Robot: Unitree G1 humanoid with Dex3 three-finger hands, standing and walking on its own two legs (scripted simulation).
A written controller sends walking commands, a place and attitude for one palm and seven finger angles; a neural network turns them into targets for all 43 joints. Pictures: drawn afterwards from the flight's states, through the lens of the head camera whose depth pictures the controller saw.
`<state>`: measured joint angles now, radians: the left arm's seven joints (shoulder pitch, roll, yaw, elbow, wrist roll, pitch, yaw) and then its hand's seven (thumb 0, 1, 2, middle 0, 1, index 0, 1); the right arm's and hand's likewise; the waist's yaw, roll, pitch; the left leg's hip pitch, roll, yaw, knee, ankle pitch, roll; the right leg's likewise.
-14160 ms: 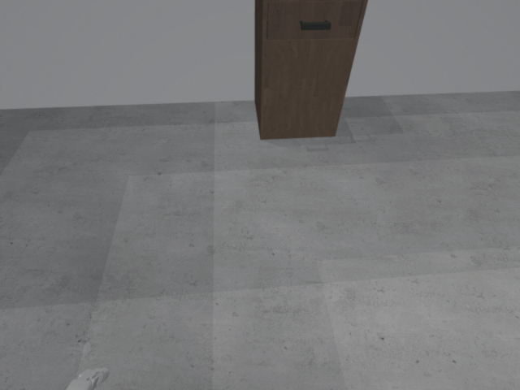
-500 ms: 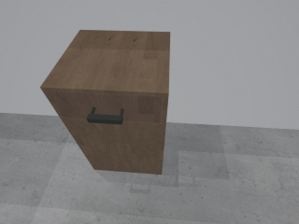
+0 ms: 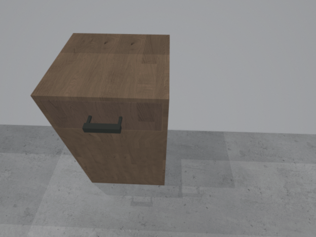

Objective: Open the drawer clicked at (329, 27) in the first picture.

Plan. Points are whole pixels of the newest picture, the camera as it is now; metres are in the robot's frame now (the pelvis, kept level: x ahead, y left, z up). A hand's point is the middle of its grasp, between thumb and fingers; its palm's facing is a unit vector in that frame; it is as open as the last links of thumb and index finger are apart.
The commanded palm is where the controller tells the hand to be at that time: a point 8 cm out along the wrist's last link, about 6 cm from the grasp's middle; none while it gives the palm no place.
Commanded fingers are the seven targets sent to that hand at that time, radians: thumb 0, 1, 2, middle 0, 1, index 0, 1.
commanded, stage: look again from close up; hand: left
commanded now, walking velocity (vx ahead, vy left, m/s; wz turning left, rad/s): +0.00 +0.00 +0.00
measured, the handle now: (103, 123) +0.50 +0.22 -0.08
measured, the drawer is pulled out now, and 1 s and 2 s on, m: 0.00 0.00 0.00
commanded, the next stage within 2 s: shuffle to correct the standing spot in 0.38 s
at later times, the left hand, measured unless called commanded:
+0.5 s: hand out of the picture +0.04 +0.20 -0.17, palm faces +0.00 -0.98 -0.19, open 7.3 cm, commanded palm none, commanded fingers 0.00 0.90 0.90 -0.20 -0.30 -0.20 -0.30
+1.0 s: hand out of the picture +0.00 +0.20 -0.17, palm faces +0.01 -0.97 -0.24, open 7.4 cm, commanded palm none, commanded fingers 0.00 0.90 0.90 -0.20 -0.30 -0.20 -0.30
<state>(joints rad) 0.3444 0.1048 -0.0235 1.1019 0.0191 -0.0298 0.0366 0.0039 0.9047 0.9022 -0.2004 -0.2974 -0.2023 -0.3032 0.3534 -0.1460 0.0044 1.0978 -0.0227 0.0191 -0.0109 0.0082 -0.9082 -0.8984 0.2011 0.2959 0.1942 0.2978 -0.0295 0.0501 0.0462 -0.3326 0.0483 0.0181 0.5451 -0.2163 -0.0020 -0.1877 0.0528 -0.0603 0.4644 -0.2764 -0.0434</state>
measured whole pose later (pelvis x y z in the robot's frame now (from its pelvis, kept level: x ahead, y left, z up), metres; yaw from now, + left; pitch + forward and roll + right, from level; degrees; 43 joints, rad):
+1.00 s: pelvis -0.03 +0.01 -0.01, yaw +0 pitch -1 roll +0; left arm 0.28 0.18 0.02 0.98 0.03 0.03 0.03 0.00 0.90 0.90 -0.20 -0.30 -0.20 -0.30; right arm 0.23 -0.19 -0.03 1.00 -0.03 0.04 0.00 0.01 -0.91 -0.90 0.20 0.30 0.20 0.30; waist 0.00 0.02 0.02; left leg -0.36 0.00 0.04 0.70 -0.34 0.02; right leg -0.27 0.00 -0.03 0.58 -0.30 -0.02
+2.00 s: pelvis -0.01 +0.00 +0.00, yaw -1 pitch +0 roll -1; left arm 0.35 0.08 -0.02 1.12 0.02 -0.05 0.05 0.00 0.90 0.90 -0.20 -0.30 -0.20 -0.30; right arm 0.28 -0.16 0.01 1.08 -0.01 -0.01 -0.04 0.02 -0.93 -0.90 0.20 0.30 0.20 0.30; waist 0.00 0.04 0.05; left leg -0.21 0.04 0.03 0.53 -0.32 0.00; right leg -0.18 0.05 -0.09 0.46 -0.28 -0.05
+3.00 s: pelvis -0.05 -0.01 -0.04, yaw -2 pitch +11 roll +2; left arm 0.48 0.34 -0.07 0.03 1.11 -0.07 0.47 0.00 0.48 0.73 -0.25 -0.56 -0.25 -0.57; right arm 0.04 -0.26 -0.05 0.48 -0.08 0.06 0.02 0.01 -0.91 -0.90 0.20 0.30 0.20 0.30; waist 0.13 -0.04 -0.11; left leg -0.64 0.02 0.07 0.86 -0.41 0.00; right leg -0.68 0.00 -0.05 0.91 -0.43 -0.07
